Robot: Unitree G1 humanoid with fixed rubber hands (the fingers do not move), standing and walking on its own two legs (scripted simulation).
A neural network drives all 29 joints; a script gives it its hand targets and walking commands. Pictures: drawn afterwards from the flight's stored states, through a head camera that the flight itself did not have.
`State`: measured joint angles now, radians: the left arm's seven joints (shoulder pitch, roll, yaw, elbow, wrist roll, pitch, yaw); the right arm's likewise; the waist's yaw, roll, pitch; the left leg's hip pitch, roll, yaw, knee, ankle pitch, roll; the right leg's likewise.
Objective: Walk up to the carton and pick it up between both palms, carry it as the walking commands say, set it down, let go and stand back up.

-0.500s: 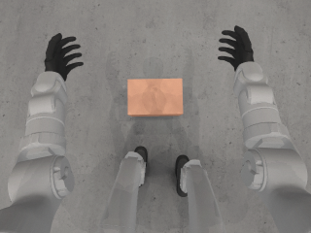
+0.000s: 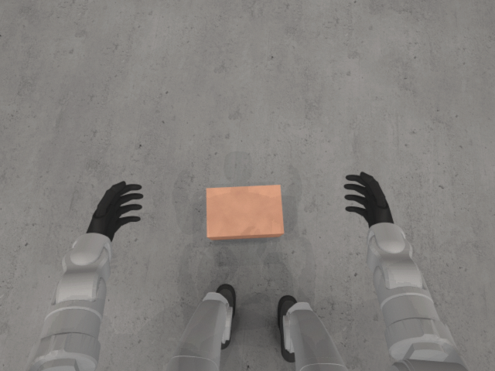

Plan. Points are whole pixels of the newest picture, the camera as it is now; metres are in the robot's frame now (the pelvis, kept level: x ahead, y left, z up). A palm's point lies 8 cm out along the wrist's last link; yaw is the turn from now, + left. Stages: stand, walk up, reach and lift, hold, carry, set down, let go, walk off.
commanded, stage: let go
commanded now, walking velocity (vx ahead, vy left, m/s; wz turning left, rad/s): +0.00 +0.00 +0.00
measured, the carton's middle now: (244, 213) +0.42 +0.04 -0.65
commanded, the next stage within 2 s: stand in 0.86 s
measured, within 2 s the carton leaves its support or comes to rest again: neither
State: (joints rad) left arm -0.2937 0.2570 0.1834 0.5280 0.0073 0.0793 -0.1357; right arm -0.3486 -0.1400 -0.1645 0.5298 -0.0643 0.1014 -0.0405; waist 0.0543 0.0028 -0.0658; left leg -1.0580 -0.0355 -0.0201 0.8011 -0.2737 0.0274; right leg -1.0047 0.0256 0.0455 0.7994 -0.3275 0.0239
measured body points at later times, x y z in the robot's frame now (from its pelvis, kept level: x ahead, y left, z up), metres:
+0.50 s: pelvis +0.04 -0.03 +0.05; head +0.08 -0.03 +0.50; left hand +0.21 +0.21 -0.02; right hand +0.22 -0.26 -0.03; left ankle +0.03 +0.10 -0.69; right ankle +0.01 -0.13 -0.69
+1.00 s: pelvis +0.04 -0.02 +0.05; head +0.04 -0.01 +0.50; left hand +0.19 +0.26 -0.03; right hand +0.19 -0.28 -0.04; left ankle +0.03 +0.10 -0.69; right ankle +0.01 -0.13 -0.69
